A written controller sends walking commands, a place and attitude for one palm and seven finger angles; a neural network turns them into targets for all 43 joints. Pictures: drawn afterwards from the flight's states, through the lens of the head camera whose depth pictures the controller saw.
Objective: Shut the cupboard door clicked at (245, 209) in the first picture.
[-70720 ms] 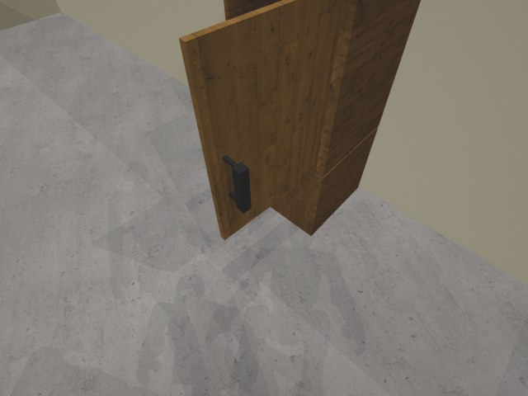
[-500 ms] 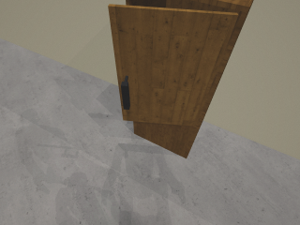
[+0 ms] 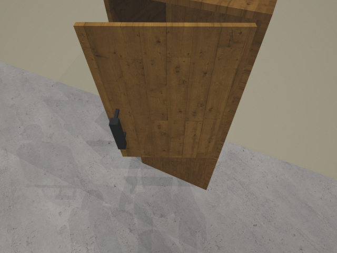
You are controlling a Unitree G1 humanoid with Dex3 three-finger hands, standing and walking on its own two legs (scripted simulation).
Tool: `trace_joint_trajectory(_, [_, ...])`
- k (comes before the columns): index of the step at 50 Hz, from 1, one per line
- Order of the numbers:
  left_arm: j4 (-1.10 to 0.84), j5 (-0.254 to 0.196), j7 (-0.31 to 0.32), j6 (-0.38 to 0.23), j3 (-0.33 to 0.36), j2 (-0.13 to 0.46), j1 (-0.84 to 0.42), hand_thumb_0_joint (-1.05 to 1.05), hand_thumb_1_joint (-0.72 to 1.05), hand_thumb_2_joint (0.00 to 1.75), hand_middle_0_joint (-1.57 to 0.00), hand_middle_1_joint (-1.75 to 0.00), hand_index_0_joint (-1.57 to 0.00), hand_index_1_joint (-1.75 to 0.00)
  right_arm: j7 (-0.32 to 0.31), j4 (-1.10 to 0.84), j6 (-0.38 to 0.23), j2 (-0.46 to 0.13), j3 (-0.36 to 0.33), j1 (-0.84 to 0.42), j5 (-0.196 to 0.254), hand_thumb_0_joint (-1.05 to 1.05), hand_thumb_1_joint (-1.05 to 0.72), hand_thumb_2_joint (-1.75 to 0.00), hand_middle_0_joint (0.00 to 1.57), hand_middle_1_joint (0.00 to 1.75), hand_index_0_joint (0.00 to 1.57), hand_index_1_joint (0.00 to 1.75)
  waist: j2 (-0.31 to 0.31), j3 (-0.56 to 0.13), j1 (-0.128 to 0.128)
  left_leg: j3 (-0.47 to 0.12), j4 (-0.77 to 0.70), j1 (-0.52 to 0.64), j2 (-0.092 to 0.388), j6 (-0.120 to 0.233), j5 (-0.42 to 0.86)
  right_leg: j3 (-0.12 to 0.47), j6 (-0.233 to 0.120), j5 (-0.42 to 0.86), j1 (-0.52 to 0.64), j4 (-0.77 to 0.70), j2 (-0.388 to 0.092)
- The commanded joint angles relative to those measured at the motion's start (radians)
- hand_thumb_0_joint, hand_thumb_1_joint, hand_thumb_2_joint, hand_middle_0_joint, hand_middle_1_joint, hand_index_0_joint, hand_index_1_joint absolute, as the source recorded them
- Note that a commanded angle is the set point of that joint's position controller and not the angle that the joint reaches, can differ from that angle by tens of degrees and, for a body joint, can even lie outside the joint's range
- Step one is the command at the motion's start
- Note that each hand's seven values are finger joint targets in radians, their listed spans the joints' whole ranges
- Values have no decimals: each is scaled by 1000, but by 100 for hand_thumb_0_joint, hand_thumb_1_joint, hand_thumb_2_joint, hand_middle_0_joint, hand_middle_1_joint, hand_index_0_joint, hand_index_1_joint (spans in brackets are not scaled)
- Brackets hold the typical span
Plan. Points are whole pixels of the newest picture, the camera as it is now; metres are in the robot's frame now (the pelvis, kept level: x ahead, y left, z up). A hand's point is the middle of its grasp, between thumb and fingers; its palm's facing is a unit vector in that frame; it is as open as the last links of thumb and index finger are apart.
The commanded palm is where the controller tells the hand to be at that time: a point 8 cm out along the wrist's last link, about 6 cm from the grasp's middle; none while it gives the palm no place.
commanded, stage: come to a stop and stand still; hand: left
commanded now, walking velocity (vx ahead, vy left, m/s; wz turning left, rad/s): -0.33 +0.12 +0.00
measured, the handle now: (119, 129) +0.50 +0.20 -0.09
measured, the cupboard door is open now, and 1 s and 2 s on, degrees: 23 23 23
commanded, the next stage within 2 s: look again from close up in 1.16 s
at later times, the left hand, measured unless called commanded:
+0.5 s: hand out of the picture +0.08 +0.18 -0.16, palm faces +0.03 -0.95 -0.30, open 7.3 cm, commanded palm none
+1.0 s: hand out of the picture +0.03 +0.22 -0.16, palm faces -0.02 -0.97 -0.26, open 7.3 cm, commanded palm none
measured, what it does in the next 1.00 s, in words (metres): steps on the spot: left foot, then left foot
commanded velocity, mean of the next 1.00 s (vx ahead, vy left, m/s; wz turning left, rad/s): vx -0.06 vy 0.03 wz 0.00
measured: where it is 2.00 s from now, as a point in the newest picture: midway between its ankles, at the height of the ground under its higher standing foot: outside the picture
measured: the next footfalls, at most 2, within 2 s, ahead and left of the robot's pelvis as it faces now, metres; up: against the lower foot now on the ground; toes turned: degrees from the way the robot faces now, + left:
left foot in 0.10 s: +0.08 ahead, +0.11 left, +0.00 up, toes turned +4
left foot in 0.70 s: +0.03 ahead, +0.12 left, +0.00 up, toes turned -3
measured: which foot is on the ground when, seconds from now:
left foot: up 0.00-0.08, down 0.10-0.38, up 0.40-0.68, down 0.70-1.00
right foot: down 0.00-1.00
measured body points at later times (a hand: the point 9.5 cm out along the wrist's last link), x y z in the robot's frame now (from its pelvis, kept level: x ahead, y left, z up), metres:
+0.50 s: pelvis +0.03 -0.03 +0.00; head +0.08 -0.05 +0.45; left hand +0.08 +0.23 -0.14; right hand +0.13 -0.28 -0.16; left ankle +0.00 +0.10 -0.69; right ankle +0.02 -0.12 -0.73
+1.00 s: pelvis +0.00 +0.03 +0.00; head +0.01 +0.01 +0.45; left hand +0.03 +0.27 -0.14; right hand +0.03 -0.20 -0.16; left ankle -0.01 +0.12 -0.73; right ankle +0.02 -0.12 -0.73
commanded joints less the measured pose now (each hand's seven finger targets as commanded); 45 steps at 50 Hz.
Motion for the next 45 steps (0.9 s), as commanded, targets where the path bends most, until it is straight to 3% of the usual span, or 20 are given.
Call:
trace_joint_trajectory(1, [-25, 5, 18, 9, 13, 134, 38, 0, 90, 90, -20, -30, -20, -30, -3, -44, -11, 13, 14, 62, 4, 0, -90, -90, 20, 30, 20, 30, -118, -113, -16, -21, -240, 25, 13, -24, 155, 154, -153, 646, 105, -138, -241])
trace_joint_trajectory(3, [-19, -9, 20, 21, 9, 139, 24, 0, 90, 90, -20, -30, -20, -30, -1, -32, -3, -15, 10, 84, 4, 0, -90, -90, 20, 30, 20, 30, -136, -101, -27, -15, -471, 149, 3, -25, 412, 124, -85, 525, 51, -71, -195])
trace_joint_trajectory(5, [-35, -16, 23, 44, 8, 115, 64, 0, 90, 90, -20, -30, -20, -30, -6, -63, -14, -111, -7, 40, -6, 0, -90, -90, 20, 30, 20, 30, 63, -95, 15, -149, -524, 175, 164, 54, 902, 81, 8, 246, 12, 0, -96])
trace_joint_trajectory(9, [-53, -9, 20, 71, 11, 133, 61, 0, 90, 90, -20, -30, -20, -30, -27, -101, -2, -170, -24, -34, -8, 0, -90, -90, 20, 30, 20, 30, 200, -63, 14, -209, -546, 218, 272, 163, 1307, 58, 31, -192, -43, 218, -22])
trace_joint_trajectory(10, [-63, -11, 21, 76, 16, 139, 50, 0, 90, 90, -20, -30, -20, -30, -30, -108, 3, -179, -31, -35, -14, 0, -90, -90, 20, 30, 20, 30, 172, -84, 3, -227, -538, 267, 290, 191, 1345, 79, 29, -282, -87, 280, -8])
trace_joint_trajectory(13, [-78, -9, 18, 73, 23, 123, 62, 0, 90, 90, -20, -30, -20, -30, -32, -142, 14, -215, -50, -97, -20, 0, -90, -90, 20, 30, 20, 30, 116, -145, 10, -187, -479, 353, 283, 205, 1294, 101, 22, -263, -130, 290, 9])
trace_joint_trajectory(17, [-80, 3, 10, 60, 23, 142, 137, 0, 90, 90, -20, -30, -20, -30, -19, -172, 22, -205, -57, -164, -7, 0, -90, -90, 20, 30, 20, 30, 36, -177, 44, -95, -387, 233, 170, 94, 901, 91, 16, 175, 78, -61, -9])
trace_joint_trajectory(19, [-89, 16, 12, 44, 33, 240, 112, 0, 90, 90, -20, -30, -20, -30, -1, -197, 26, -117, -46, -138, 3, 0, -90, -90, 20, 30, 20, 30, -247, -125, 24, 23, -186, 12, -57, -16, 132, 357, -124, 717, 147, -144, -293])
trace_joint_trajectory(20, [-90, 12, 10, 42, 29, 248, 113, 0, 90, 90, -20, -30, -20, -30, -2, -196, 42, -109, -46, -164, 3, 0, -90, -90, 20, 30, 20, 30, -202, -106, 42, -46, -38, -2, -69, -13, -69, 397, -191, 751, 98, -163, -361])
trace_joint_trajectory(23, [-94, 10, 21, 39, 19, 207, 56, 0, 90, 90, -20, -30, -20, -30, -3, -183, 44, -120, -36, -192, 1, 0, -90, -90, 20, 30, 20, 30, -216, -82, 26, -109, 114, -112, -51, -20, -13, 333, -202, 807, 163, -113, -286])
trace_joint_trajectory(29, [-82, 9, 23, 37, 27, 239, 86, 0, 90, 90, -20, -30, -20, -30, 10, -168, 31, -106, -19, -188, 7, 0, -90, -90, 20, 30, 20, 30, -186, -125, 52, -62, -182, -36, -43, -34, 49, 298, -178, 674, 245, -122, -274])
trace_joint_trajectory(33, [-64, -7, 18, 39, 16, 209, 41, 0, 90, 90, -20, -30, -20, -30, 6, -115, 10, -100, -8, -75, 2, 0, -90, -90, 20, 30, 20, 30, -178, -122, 5, -50, -568, 202, -31, -17, 344, 243, -75, 385, 110, -94, -199])
trace_joint_trajectory(34, [-64, -9, 13, 42, 12, 182, 45, 0, 90, 90, -20, -30, -20, -30, 7, -107, -1, -128, -11, -74, -1, 0, -90, -90, 20, 30, 20, 30, -81, -124, 16, -111, -590, 263, 35, 7, 461, 202, -31, 259, 55, -64, -135])
trace_joint_trajectory(35, [-38, -4, 55, -2, -3, 166, 172, 0, 90, 90, -20, -30, -20, -30, 6, -177, -24, -172, -26, -136, 0, 0, -90, -90, 20, 30, 20, 30, 22, -218, 50, -28, -380, 210, 70, -8, 490, 213, -7, 544, 165, -38, -159])
trace_joint_trajectory(36, [-83, 4, 58, -9, 9, 216, 127, 0, 90, 90, -20, -30, -20, -30, 11, -203, -24, -108, -8, -54, -9, 0, -90, -90, 20, 30, 20, 30, -5, -242, 14, -40, -392, 87, 16, -4, 262, 290, -53, 523, 213, -23, -210])
trace_joint_trajectory(37, [-84, 2, 50, 2, -4, 220, 93, 0, 90, 90, -20, -30, -20, -30, 8, -198, -25, -84, 2, -58, 1, 0, -90, -90, 20, 30, 20, 30, 27, -168, 1, -54, -447, 100, 15, -3, 246, 245, -61, 343, 113, -8, -206])
trace_joint_trajectory(39, [-86, 0, 32, 29, -23, 180, 75, 0, 90, 90, -20, -30, -20, -30, 12, -202, -38, -107, 7, -55, -11, 0, -90, -90, 20, 30, 20, 30, 231, -33, 24, -140, -531, 67, 74, 32, 518, 132, -24, 37, 10, 44, -77])
trace_joint_trajectory(40, [-79, 1, 28, 34, -28, 173, 88, 0, 90, 90, -20, -30, -20, -30, 6, -207, -38, -123, 9, -58, -8, 0, -90, -90, 20, 30, 20, 30, 203, -6, 34, -166, -561, 27, 99, 59, 547, 96, -5, -63, 31, 40, -38])
trace_joint_trajectory(43, [-61, -2, 14, 39, -42, 150, 106, 0, 90, 90, -20, -30, -20, -30, 3, -223, -36, -138, 13, -64, -3, 0, -90, -90, 20, 30, 20, 30, -27, 35, 37, -162, -598, -15, 60, 64, 239, 135, -10, -74, 26, -36, -49])
trace_joint_trajectory(45, [-59, 0, 8, 40, -41, 155, 100, 0, 90, 90, -20, -30, -20, -30, 6, -209, -39, -140, 11, -53, -7, 0, -90, -90, 20, 30, 20, 30, -20, 53, 34, -172, -649, -30, 53, 62, 139, 139, -11, -82, 15, -37, -50])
